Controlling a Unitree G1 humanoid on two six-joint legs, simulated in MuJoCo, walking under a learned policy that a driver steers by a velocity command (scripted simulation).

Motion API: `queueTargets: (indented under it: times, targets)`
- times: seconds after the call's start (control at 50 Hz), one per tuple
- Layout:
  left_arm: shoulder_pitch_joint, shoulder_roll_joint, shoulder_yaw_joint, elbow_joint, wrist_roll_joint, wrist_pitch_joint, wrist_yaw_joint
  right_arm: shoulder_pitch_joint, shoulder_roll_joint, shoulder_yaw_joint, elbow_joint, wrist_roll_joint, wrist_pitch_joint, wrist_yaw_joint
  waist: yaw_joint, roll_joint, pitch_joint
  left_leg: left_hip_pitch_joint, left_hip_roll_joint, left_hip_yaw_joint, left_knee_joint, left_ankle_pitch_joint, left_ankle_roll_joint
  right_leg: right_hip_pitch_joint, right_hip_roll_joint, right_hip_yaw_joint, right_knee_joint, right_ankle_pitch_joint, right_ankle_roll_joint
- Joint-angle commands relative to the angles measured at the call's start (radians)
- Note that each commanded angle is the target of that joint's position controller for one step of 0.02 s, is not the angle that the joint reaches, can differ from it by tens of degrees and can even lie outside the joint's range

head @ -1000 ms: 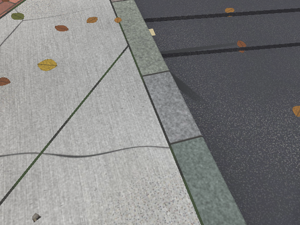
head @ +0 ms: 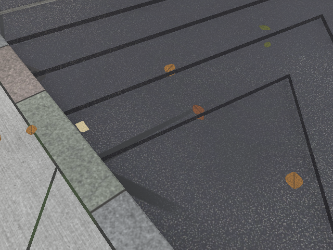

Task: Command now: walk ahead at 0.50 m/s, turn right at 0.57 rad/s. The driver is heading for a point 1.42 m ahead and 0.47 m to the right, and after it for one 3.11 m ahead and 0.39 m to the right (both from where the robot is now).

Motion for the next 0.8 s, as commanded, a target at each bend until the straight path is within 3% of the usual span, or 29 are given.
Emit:
queueTargets:
  times: [0.02, 0.08, 0.1, 0.12, 0.2, 0.24, 0.26, 0.28, 0.3, 0.32, 0.34, 0.36, 0.38, 0.4, 0.42, 0.48, 0.52, 0.54, 0.6, 0.62, 0.64, 0.66, 0.68, 0.7, 0.72, 0.74, 0.76, 0.78, 0.8]
  targets:
    - [-0.071, 0.028, -0.005, -0.067, -0.014, -0.007, -0.02, -0.021, -0.136, -0.039, -0.057, -0.032, -0.032, 0.004, 0.006, 0.07, 0.018, 0.076, 0.301, -0.141, -0.202, 0.23, 0.208, -0.118, -0.064, 0.02, -0.119, 0.157, 0.01]
    - [-0.143, 0.02, -0.007, -0.094, -0.021, 0.004, -0.036, 0.032, -0.136, -0.037, -0.034, -0.037, -0.023, 0.031, 0.003, 0.066, 0.031, 0.002, 0.25, 0.008, -0.175, 0.366, 0.18, 0.0, -0.031, -0.036, -0.257, 0.291, 0.009]
    - [-0.125, 0.004, -0.008, -0.1, -0.003, 0.004, -0.045, 0.044, -0.139, -0.032, -0.038, -0.059, -0.016, 0.039, 0.013, 0.102, 0.023, -0.092, 0.24, 0.036, -0.139, 0.373, 0.179, 0.104, -0.007, -0.066, -0.113, 0.352, 0.003]
    - [-0.117, 0.026, 0.0, -0.108, -0.008, 0.002, -0.047, 0.032, -0.14, -0.032, -0.036, -0.061, -0.015, 0.041, 0.031, 0.094, 0.037, -0.088, 0.261, 0.042, -0.12, 0.374, 0.174, 0.09, -0.01, -0.041, -0.11, 0.345, -0.005]
    - [-0.195, 0.091, 0.021, -0.167, -0.025, -0.021, -0.017, 0.067, -0.208, -0.043, -0.013, -0.043, -0.016, 0.038, 0.038, 0.12, 0.062, 0.047, 0.283, 0.076, 0.008, 0.611, 0.129, 0.15, 0.052, -0.113, -0.225, 0.088, -0.032]
    - [-0.059, 0.126, 0.038, -0.132, -0.053, -0.038, -0.006, 0.033, -0.292, -0.067, -0.018, -0.052, -0.007, 0.037, 0.106, 0.109, 0.036, 0.022, 0.278, 0.137, 0.224, 0.909, 0.097, 0.369, 0.135, -0.164, -0.34, 0.099, -0.043]
    - [0.082, 0.161, 0.058, -0.086, -0.06, -0.052, 0.007, 0.047, -0.31, -0.07, -0.005, -0.072, -0.004, 0.05, 0.154, 0.085, -0.015, -0.081, 0.257, 0.148, 0.435, 0.911, 0.064, 0.592, 0.183, -0.172, -0.4, 0.178, -0.076]
    - [0.273, 0.228, 0.086, -0.032, -0.048, -0.051, 0.044, 0.14, -0.219, -0.043, 0.02, -0.104, -0.002, 0.077, 0.176, -0.061, -0.165, -0.343, 0.218, 0.136, 0.809, 0.471, -0.016, 0.941, 0.095, 0.017, -0.348, 0.497, -0.221]
    - [0.397, 0.286, 0.089, -0.014, -0.04, -0.04, 0.068, 0.29, -0.066, 0.01, 0.021, -0.088, -0.013, 0.117, 0.152, -0.169, -0.443, -0.556, 0.057, 0.034, 1.194, -0.499, -0.113, 1.279, -0.196, 0.47, -0.39, 0.883, -0.522]
    - [0.496, 0.259, 0.09, 0.027, -0.027, -0.057, 0.057, -0.003, -0.104, 0.002, -0.087, -0.003, -0.034, 0.125, 0.297, -0.066, -0.231, -0.868, 0.002, -0.161, 1.297, -0.481, -0.108, 1.211, -0.265, 0.651, -0.562, 0.697, -0.489]
    - [0.41, 0.222, 0.084, 0.039, -0.039, -0.078, 0.055, -0.224, -0.141, -0.013, -0.166, 0.029, -0.035, 0.105, 0.291, -0.037, 0.004, -0.998, 0.059, -0.219, 1.269, -0.391, -0.1, 0.987, -0.26, 0.575, -0.6, 0.5, -0.392]
    - [0.283, 0.146, 0.05, 0.034, -0.053, -0.074, 0.044, -0.233, -0.178, -0.022, -0.169, -0.004, -0.024, 0.074, 0.203, 0.015, 0.015, -0.91, 0.101, -0.215, 1.207, -0.303, -0.093, 0.786, -0.237, 0.521, -0.635, 0.338, -0.358]
    - [0.149, 0.084, 0.018, 0.004, -0.048, -0.07, 0.028, -0.158, -0.177, -0.015, -0.145, -0.039, -0.012, 0.056, 0.103, 0.017, 0.018, -0.763, 0.134, -0.227, 1.136, -0.211, -0.082, 0.547, -0.208, 0.463, -0.657, 0.274, -0.353]
    - [0.033, 0.058, -0.003, -0.032, -0.034, -0.069, 0.01, -0.107, -0.151, -0.003, -0.119, -0.048, 0.005, 0.045, 0.017, 0.004, 0.069, -0.617, 0.157, -0.215, 1.052, -0.175, -0.075, 0.295, -0.175, 0.409, -0.706, 0.258, -0.342]
    - [-0.035, 0.063, -0.006, -0.055, -0.031, -0.068, 0.005, -0.1, -0.144, 0.001, -0.126, -0.041, 0.026, 0.042, -0.008, -0.018, 0.069, -0.562, 0.153, -0.191, 1.005, -0.161, -0.08, 0.172, -0.135, 0.381, -0.755, 0.181, -0.341]
    - [-0.023, 0.139, 0.011, -0.053, -0.02, -0.081, 0.021, -0.164, -0.093, 0.032, -0.168, -0.039, 0.051, 0.058, 0.004, 0.057, 0.032, -0.383, 0.13, -0.111, 0.699, 0.071, -0.096, 0.025, -0.004, 0.261, -0.751, 0.085, -0.266]
    - [0.077, 0.181, 0.02, -0.022, -0.012, -0.068, 0.005, -0.24, -0.066, 0.049, -0.2, -0.036, 0.057, 0.078, 0.057, -0.01, 0.047, -0.233, 0.083, -0.051, 0.608, 0.157, -0.089, -0.045, 0.028, 0.229, -0.72, 0.021, -0.247]
    - [0.07, 0.181, 0.014, -0.038, 0.01, -0.062, -0.005, -0.194, -0.061, 0.054, -0.199, -0.047, 0.055, 0.09, 0.038, -0.037, 0.024, -0.131, 0.088, -0.077, 0.74, 0.285, -0.084, -0.106, 0.023, 0.238, -0.642, -0.033, -0.239]
    - [0.05, 0.193, 0.016, -0.093, -0.026, -0.063, -0.004, -0.121, -0.162, 0.007, -0.222, -0.04, 0.041, 0.07, -0.002, -0.024, 0.033, -0.053, 0.014, -0.01, 0.635, 0.008, -0.086, -0.011, 0.012, 0.294, -0.48, 0.051, -0.236]
    - [0.011, 0.195, 0.013, -0.127, -0.003, -0.065, -0.013, 0.073, -0.175, -0.008, -0.179, -0.054, 0.031, 0.053, -0.088, 0.001, -0.011, 0.184, -0.047, 0.054, 0.685, 0.018, -0.078, -0.083, 0.053, 0.267, -0.295, 0.223, -0.22]
    - [-0.097, 0.165, 0.014, -0.181, 0.01, -0.079, -0.025, 0.369, -0.208, -0.032, -0.087, -0.048, 0.018, 0.034, -0.23, 0.137, -0.05, 0.418, -0.041, 0.007, 0.545, -0.012, -0.024, -0.212, 0.115, 0.231, 0.014, 0.325, -0.172]
    - [0.109, -0.046, -0.036, -0.145, 0.009, -0.092, -0.051, 0.417, -0.242, -0.026, -0.088, -0.002, 0.007, 0.028, -0.118, 0.27, -0.278, 0.643, 0.309, -0.465, 0.439, 0.482, 0.326, -0.298, 0.224, 0.161, 0.421, -0.265, -0.074]
    - [0.147, -0.029, -0.037, -0.149, -0.012, -0.085, -0.057, 0.343, -0.233, -0.021, -0.118, -0.015, -0.002, 0.056, -0.083, 0.15, -0.216, 0.511, 0.458, -0.759, 0.282, 0.523, 0.463, -0.474, 0.185, 0.157, 0.591, -0.375, -0.039]
    - [0.077, 0.036, -0.015, -0.159, -0.022, -0.062, -0.035, 0.216, -0.195, -0.022, -0.113, -0.008, -0.01, 0.055, -0.071, 0.109, -0.032, 0.276, 0.5, -0.852, 0.234, 0.027, 0.42, -0.591, 0.104, 0.198, 0.592, -0.249, -0.019]
    - [-0.001, 0.072, -0.009, -0.163, 0.005, -0.028, -0.003, 0.155, -0.095, 0.013, -0.098, 0.019, -0.022, 0.057, -0.054, 0.059, 0.006, 0.092, 0.454, -0.757, 0.263, -0.271, 0.357, -0.566, 0.029, 0.173, 0.562, -0.154, -0.014]
    - [0.015, 0.069, -0.008, -0.136, 0.02, -0.005, 0.016, 0.037, -0.005, 0.039, -0.111, 0.016, -0.017, 0.049, 0.0, -0.002, -0.002, -0.076, 0.418, -0.644, 0.261, -0.285, 0.324, -0.427, -0.01, 0.161, 0.432, -0.086, -0.001]
    - [0.058, 0.028, -0.037, -0.111, 0.07, 0.018, 0.015, -0.107, 0.069, 0.067, -0.132, -0.009, -0.018, 0.021, 0.077, 0.014, 0.054, -0.265, 0.344, -0.497, 0.231, -0.289, 0.245, -0.255, -0.083, 0.179, 0.192, 0.074, -0.006]
    - [0.074, 0.016, -0.039, -0.082, 0.094, 0.028, 0.012, -0.15, 0.059, 0.068, -0.124, -0.016, -0.029, -0.007, 0.085, 0.082, 0.066, -0.382, 0.302, -0.419, 0.257, -0.287, 0.196, -0.147, -0.099, 0.163, 0.087, 0.246, -0.002]
    - [0.06, 0.036, -0.029, -0.076, 0.07, 0.029, 0.0, -0.117, 0.001, 0.055, -0.114, -0.014, -0.048, -0.028, 0.062, 0.078, 0.007, -0.405, 0.249, -0.287, 0.299, -0.316, 0.166, -0.049, -0.074, 0.099, -0.007, 0.418, 0.004]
